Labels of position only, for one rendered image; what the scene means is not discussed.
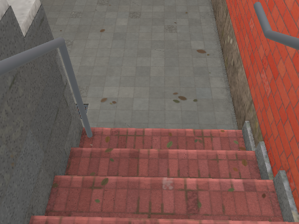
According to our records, stairs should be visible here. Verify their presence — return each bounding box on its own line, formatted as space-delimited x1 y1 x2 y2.
29 127 299 224

